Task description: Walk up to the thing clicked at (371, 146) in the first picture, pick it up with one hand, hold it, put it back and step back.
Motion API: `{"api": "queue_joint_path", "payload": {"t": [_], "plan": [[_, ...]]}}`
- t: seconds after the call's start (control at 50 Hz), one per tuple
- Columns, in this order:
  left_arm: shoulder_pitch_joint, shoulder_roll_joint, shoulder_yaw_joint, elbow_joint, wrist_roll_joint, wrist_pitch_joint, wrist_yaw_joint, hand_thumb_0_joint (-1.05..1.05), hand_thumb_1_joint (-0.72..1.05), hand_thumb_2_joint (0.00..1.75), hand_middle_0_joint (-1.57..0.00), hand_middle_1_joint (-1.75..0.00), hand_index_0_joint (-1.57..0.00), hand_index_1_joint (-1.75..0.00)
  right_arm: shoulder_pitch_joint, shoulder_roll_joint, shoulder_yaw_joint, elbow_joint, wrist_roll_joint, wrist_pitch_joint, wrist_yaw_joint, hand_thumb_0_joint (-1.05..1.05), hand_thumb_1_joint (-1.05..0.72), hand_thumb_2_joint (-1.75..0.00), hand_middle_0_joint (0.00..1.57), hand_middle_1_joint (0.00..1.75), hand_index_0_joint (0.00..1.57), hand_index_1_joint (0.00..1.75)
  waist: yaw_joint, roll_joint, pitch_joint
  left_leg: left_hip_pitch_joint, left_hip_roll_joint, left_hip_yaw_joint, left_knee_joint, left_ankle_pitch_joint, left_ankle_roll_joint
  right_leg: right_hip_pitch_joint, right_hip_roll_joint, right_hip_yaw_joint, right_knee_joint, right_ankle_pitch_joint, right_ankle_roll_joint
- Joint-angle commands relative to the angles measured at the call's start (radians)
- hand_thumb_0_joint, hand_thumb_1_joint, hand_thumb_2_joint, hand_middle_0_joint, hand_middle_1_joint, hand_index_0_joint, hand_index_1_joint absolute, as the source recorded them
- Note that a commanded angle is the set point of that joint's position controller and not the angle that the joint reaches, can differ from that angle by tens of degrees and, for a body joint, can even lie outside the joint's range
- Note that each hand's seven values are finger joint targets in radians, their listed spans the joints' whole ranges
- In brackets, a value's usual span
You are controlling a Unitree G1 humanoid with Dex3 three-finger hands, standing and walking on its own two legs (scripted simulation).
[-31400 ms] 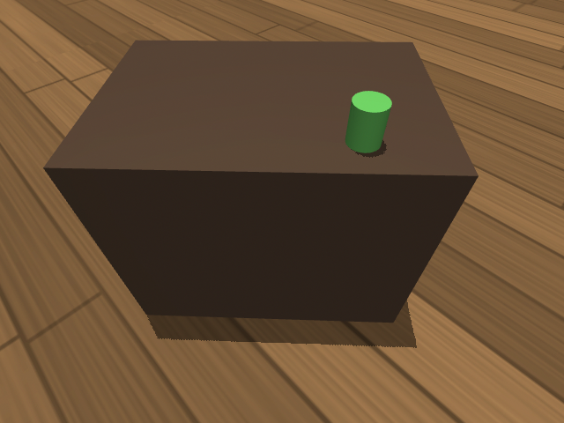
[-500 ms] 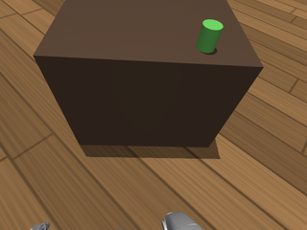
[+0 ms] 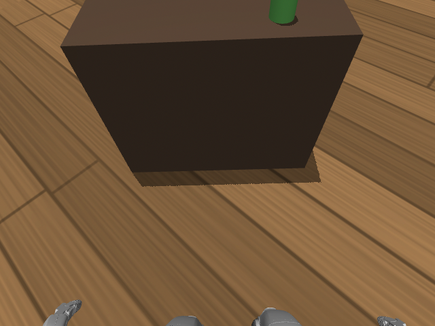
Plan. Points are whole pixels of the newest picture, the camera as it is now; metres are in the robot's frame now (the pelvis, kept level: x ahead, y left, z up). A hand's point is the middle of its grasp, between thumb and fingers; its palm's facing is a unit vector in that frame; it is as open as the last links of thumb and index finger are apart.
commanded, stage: step back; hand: right
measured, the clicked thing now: (284, 0) +1.00 -0.21 +0.04
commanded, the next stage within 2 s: stand in 1.28 s
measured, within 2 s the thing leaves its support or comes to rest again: neither
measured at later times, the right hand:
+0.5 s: hand out of the picture -0.04 -0.30 -0.14, palm faces +0.03 +0.93 -0.37, open 7.4 cm
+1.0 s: hand out of the picture -0.06 -0.29 -0.15, palm faces +0.00 +0.94 -0.35, open 7.4 cm
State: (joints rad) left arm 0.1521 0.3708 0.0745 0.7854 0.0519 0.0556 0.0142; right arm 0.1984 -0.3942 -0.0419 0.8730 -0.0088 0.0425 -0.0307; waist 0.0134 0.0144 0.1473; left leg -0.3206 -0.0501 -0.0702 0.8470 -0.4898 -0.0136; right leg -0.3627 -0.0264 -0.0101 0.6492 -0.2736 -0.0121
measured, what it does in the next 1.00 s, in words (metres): walks backwards: left foot, then right foot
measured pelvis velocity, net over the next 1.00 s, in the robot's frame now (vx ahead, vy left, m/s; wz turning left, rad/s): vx -0.11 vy -0.02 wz -0.01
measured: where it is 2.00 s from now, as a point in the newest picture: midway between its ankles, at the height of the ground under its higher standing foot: outside the picture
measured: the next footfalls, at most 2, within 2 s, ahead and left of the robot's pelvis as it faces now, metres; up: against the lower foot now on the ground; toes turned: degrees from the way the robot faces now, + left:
left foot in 0.04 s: -0.05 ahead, +0.12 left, +0.00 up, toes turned +0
right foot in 0.34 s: -0.05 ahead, -0.14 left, +0.00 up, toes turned -3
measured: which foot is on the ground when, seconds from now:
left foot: up 0.00-0.02, down 0.04-1.00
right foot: down 0.00-0.06, up 0.08-0.32, down 0.34-1.00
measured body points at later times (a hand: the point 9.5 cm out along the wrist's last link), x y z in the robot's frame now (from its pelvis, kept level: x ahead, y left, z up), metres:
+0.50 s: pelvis -0.13 -0.02 +0.00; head -0.13 -0.04 +0.45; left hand -0.08 +0.29 -0.11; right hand -0.04 -0.34 -0.12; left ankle -0.08 +0.11 -0.70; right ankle -0.16 -0.15 -0.72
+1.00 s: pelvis -0.11 -0.02 +0.01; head -0.10 -0.03 +0.46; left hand -0.02 +0.29 -0.11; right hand -0.06 -0.33 -0.13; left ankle -0.11 +0.11 -0.71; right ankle -0.09 -0.14 -0.72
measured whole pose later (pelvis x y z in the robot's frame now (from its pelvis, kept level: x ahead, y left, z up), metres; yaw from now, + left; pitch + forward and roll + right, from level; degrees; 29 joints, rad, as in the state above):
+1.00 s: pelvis -0.11 -0.02 +0.01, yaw -1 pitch -3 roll +0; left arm 0.16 0.36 0.06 1.00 0.04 -0.03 -0.01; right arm 0.23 -0.37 -0.04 1.00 -0.01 0.02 0.01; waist 0.02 0.02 0.05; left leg -0.29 0.00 -0.06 0.75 -0.48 0.00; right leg -0.23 -0.01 -0.04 0.57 -0.29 -0.02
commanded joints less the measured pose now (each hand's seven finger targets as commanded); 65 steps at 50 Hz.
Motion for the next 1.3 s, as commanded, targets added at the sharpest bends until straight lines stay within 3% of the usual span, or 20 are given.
{"api": "queue_joint_path", "payload": {"t": [0.0,0.02,0.06,0.08,0.14,0.24,0.3,0.34,0.38,0.42,0.58,0.62,0.66,0.84,0.88,0.92,1.08,1.12,1.16,1.28], "plan": [[0.002,0.231,0.056,-0.08,-0.026,0.007,0.016,0.0,0.9,0.9,-0.2,-0.3,-0.2,-0.3,0.073,-0.143,-0.053,-0.054,-0.018,-0.047,-0.012,0.0,-0.9,-0.9,0.2,0.3,0.2,0.3,0.003,-0.187,-0.251,0.029,0.015,0.084,-0.499,0.314,0.019,0.327,-0.161,0.149,0.078,0.548,-0.12],[0.005,0.206,0.04,-0.094,-0.028,0.01,0.009,0.0,0.9,0.9,-0.2,-0.3,-0.2,-0.3,0.072,-0.19,-0.07,-0.048,-0.024,-0.044,-0.013,0.0,-0.9,-0.9,0.2,0.3,0.2,0.3,0.01,-0.123,-0.259,0.146,0.09,-0.036,-0.472,0.471,0.048,0.163,-0.124,0.153,0.093,0.363,-0.075],[-0.034,0.192,0.037,-0.107,-0.039,0.009,0.016,0.0,0.9,0.9,-0.2,-0.3,-0.2,-0.3,-0.006,-0.351,-0.095,-0.084,-0.03,-0.033,-0.001,0.0,-0.9,-0.9,0.2,0.3,0.2,0.3,-0.009,0.197,-0.224,0.113,0.43,-0.382,-0.479,0.696,0.278,-0.072,0.081,0.057,0.391,-0.354,-0.003],[-0.076,0.216,0.049,-0.102,-0.034,0.012,0.022,0.0,0.9,0.9,-0.2,-0.3,-0.2,-0.3,-0.033,-0.368,-0.1,-0.092,-0.033,-0.039,-0.008,0.0,-0.9,-0.9,0.2,0.3,0.2,0.3,-0.036,0.225,-0.184,-0.024,0.501,-0.473,-0.509,0.648,0.344,-0.02,0.053,0.149,0.534,-0.39,0.003],[-0.008,0.207,0.048,-0.04,-0.045,0.01,0.005,0.0,0.9,0.9,-0.2,-0.3,-0.2,-0.3,-0.121,-0.238,-0.059,-0.108,-0.039,-0.043,-0.011,0.0,-0.9,-0.9,0.2,0.3,0.2,0.3,0.031,0.112,-0.148,-0.012,0.305,-0.155,-0.438,0.672,0.246,-0.036,0.104,0.18,0.618,-0.265,-0.004],[0.007,0.177,0.031,-0.011,-0.031,-0.039,-0.016,0.0,0.9,0.9,-0.2,-0.3,-0.2,-0.3,-0.041,-0.209,-0.065,-0.076,-0.036,-0.042,0.008,0.0,-0.9,-0.9,0.2,0.3,0.2,0.3,-0.027,0.168,-0.168,0.186,0.24,-0.126,-0.433,0.2,0.205,-0.019,0.042,0.065,0.074,-0.249,0.021],[0.119,0.162,0.034,0.071,-0.027,-0.077,-0.003,0.0,0.9,0.9,-0.2,-0.3,-0.2,-0.3,-0.07,-0.228,-0.066,-0.069,-0.033,-0.017,0.022,0.0,-0.9,-0.9,0.2,0.3,0.2,0.3,0.016,0.153,-0.203,0.135,0.221,-0.059,-0.285,0.208,0.171,0.199,0.062,-0.001,-0.394,-0.073,-0.002],[0.131,0.277,0.064,0.098,-0.002,-0.102,0.011,0.0,0.9,0.9,-0.2,-0.3,-0.2,-0.3,-0.037,-0.109,-0.029,-0.083,-0.02,-0.018,0.025,0.0,-0.9,-0.9,0.2,0.3,0.2,0.3,0.012,-0.129,-0.176,-0.195,0.08,0.006,-0.048,0.05,0.064,0.365,-0.138,0.419,-0.363,-0.023,-0.058],[-0.031,0.367,0.078,0.044,0.006,-0.099,0.011,0.0,0.9,0.9,-0.2,-0.3,-0.2,-0.3,-0.084,-0.181,-0.054,-0.068,-0.027,-0.018,0.014,0.0,-0.9,-0.9,0.2,0.3,0.2,0.3,0.026,-0.154,-0.076,-0.106,0.097,-0.087,0.035,-0.057,0.016,-0.027,-0.359,0.589,-0.403,-0.344,-0.225],[-0.097,0.271,0.048,0.045,-0.009,-0.108,0.004,0.0,0.9,0.9,-0.2,-0.3,-0.2,-0.3,-0.087,-0.205,-0.063,-0.031,-0.012,-0.027,0.033,0.0,-0.9,-0.9,0.2,0.3,0.2,0.3,-0.025,-0.091,0.017,-0.024,0.087,-0.066,0.012,0.065,0.009,-0.103,-0.24,0.394,-0.394,-0.33,-0.169],[-0.021,0.252,0.036,0.092,-0.013,-0.091,-0.012,0.0,0.9,0.9,-0.2,-0.3,-0.2,-0.3,0.011,-0.163,-0.062,0.028,-0.024,-0.074,0.048,0.0,-0.9,-0.9,0.2,0.3,0.2,0.3,-0.019,-0.144,-0.077,0.139,0.021,0.065,-0.434,0.143,0.024,0.068,-0.148,0.199,-0.227,-0.151,-0.107],[0.03,0.156,0.002,0.092,-0.03,-0.088,-0.016,0.0,0.9,0.9,-0.2,-0.3,-0.2,-0.3,0.048,-0.231,-0.083,0.039,-0.034,-0.095,0.034,0.0,-0.9,-0.9,0.2,0.3,0.2,0.3,-0.03,0.087,-0.163,0.33,0.248,-0.314,-0.559,0.147,0.115,-0.105,-0.009,0.057,0.088,-0.022,-0.03],[-0.028,0.244,0.031,0.104,-0.033,-0.086,-0.005,0.0,0.9,0.9,-0.2,-0.3,-0.2,-0.3,0.048,-0.318,-0.102,0.038,-0.028,-0.089,0.038,0.0,-0.9,-0.9,0.2,0.3,0.2,0.3,-0.041,0.098,-0.089,0.132,0.394,-0.512,-0.623,-0.132,0.265,-0.1,0.002,0.048,0.227,-0.317,-0.023],[0.077,0.179,0.027,0.176,-0.031,-0.106,-0.007,0.0,0.9,0.9,-0.2,-0.3,-0.2,-0.3,-0.084,-0.165,-0.044,0.009,-0.006,-0.063,0.036,0.0,-0.9,-0.9,0.2,0.3,0.2,0.3,0.049,0.122,-0.157,-0.039,0.171,-0.082,-0.386,0.243,0.096,0.304,0.032,-0.034,-0.233,0.05,-0.015],[0.115,0.266,0.054,0.186,-0.015,-0.112,0.006,0.0,0.9,0.9,-0.2,-0.3,-0.2,-0.3,-0.063,-0.096,-0.02,-0.005,0.005,-0.06,0.028,0.0,-0.9,-0.9,0.2,0.3,0.2,0.3,0.067,-0.092,-0.168,-0.193,0.036,-0.04,-0.168,0.146,0.032,0.392,-0.157,0.269,-0.328,-0.021,-0.066],[-0.057,0.331,0.057,0.137,-0.011,-0.11,0.001,0.0,0.9,0.9,-0.2,-0.3,-0.2,-0.3,0.004,-0.156,-0.043,0.044,-0.011,-0.045,0.015,0.0,-0.9,-0.9,0.2,0.3,0.2,0.3,0.015,-0.119,-0.089,-0.091,0.064,-0.038,0.011,-0.084,0.013,0.086,-0.393,0.486,-0.438,-0.344,-0.227],[-0.11,0.24,0.025,0.15,-0.035,-0.099,-0.007,0.0,0.9,0.9,-0.2,-0.3,-0.2,-0.3,0.06,-0.133,-0.037,0.121,-0.016,-0.075,0.02,0.0,-0.9,-0.9,0.2,0.3,0.2,0.3,-0.027,-0.149,-0.149,0.138,0.066,0.05,-0.434,0.346,0.029,0.154,-0.175,0.092,-0.159,0.366,-0.075],[-0.091,0.198,0.011,0.144,-0.049,-0.094,-0.004,0.0,0.9,0.9,-0.2,-0.3,-0.2,-0.3,0.039,-0.186,-0.053,0.117,-0.022,-0.082,0.014,0.0,-0.9,-0.9,0.2,0.3,0.2,0.3,-0.008,-0.03,-0.213,0.197,0.195,-0.095,-0.421,0.65,0.077,0.147,-0.09,0.018,-0.058,0.318,-0.016],[-0.085,0.191,0.008,0.175,-0.056,-0.091,0.0,0.0,0.9,0.9,-0.2,-0.3,-0.2,-0.3,-0.084,-0.209,-0.043,0.101,-0.01,-0.082,0.019,0.0,-0.9,-0.9,0.2,0.3,0.2,0.3,0.025,0.032,-0.199,0.092,0.235,-0.13,-0.398,0.588,0.127,0.221,-0.042,0.0,-0.127,0.102,-0.002],[-0.077,0.168,-0.013,0.225,-0.059,-0.088,-0.001,0.0,0.9,0.9,-0.2,-0.3,-0.2,-0.3,-0.086,-0.19,-0.025,0.129,-0.001,-0.09,0.011,0.0,-0.9,-0.9,0.2,0.3,0.2,0.3,0.001,0.067,-0.234,0.206,0.195,-0.05,-0.42,0.81,0.055,0.279,-0.091,0.036,-0.167,0.385,-0.015]]}}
